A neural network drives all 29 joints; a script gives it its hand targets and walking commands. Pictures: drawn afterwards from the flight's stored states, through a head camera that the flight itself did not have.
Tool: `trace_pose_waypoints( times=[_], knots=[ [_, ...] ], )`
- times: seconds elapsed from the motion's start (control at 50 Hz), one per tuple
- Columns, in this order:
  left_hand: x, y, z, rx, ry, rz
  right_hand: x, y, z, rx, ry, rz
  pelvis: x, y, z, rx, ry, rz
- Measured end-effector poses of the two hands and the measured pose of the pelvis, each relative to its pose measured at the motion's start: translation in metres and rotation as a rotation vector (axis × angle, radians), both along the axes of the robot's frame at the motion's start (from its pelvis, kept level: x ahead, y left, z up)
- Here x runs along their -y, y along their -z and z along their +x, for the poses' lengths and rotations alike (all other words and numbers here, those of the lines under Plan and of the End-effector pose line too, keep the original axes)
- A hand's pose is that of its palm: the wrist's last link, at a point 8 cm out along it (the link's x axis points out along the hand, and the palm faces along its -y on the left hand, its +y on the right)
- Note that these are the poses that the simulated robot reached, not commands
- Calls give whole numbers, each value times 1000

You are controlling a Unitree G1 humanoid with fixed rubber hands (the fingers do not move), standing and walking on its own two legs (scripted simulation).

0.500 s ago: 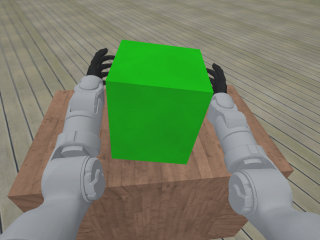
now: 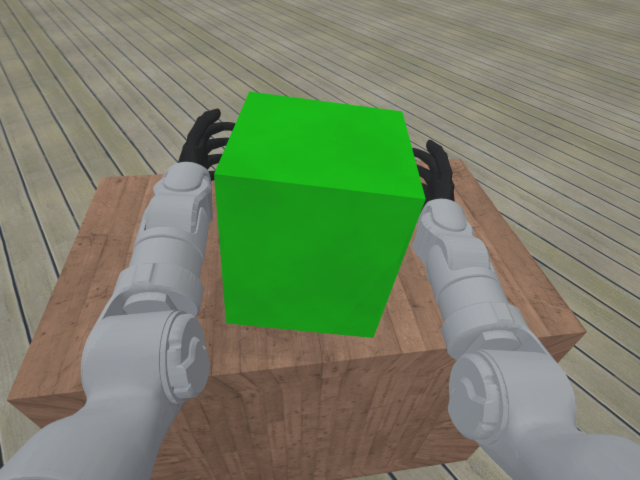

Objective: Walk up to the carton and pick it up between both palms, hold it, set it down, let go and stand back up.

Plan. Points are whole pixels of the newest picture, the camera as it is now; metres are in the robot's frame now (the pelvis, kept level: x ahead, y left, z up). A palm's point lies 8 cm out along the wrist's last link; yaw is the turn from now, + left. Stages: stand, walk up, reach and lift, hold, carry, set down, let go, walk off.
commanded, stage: set down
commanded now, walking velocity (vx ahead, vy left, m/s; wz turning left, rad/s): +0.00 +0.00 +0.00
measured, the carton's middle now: (313, 218) +0.42 -0.04 +0.12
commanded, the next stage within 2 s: none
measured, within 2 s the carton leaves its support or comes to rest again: rests again in 1.22 s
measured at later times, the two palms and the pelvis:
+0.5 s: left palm (209, 183) +0.46 +0.09 +0.17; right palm (435, 219) +0.37 -0.19 +0.14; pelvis +0.00 +0.00 +0.00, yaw -1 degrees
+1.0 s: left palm (222, 198) +0.47 +0.08 +0.13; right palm (435, 237) +0.37 -0.20 +0.11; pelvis +0.01 +0.01 +0.00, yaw -3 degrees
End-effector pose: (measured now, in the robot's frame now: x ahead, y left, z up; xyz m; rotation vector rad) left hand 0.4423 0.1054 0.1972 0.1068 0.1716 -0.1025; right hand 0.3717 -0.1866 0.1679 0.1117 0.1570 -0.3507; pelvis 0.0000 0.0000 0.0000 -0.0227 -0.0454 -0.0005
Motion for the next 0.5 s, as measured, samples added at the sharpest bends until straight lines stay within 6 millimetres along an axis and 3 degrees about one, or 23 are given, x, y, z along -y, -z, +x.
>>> trace_pose_waypoints(
  times=[0.5],
  knots=[
    [11, 31, 15, -53, 50, -7, 7, 28, 0, -15, 53, 6, -3, 0, 4, -49, 18, 5]
  ],
)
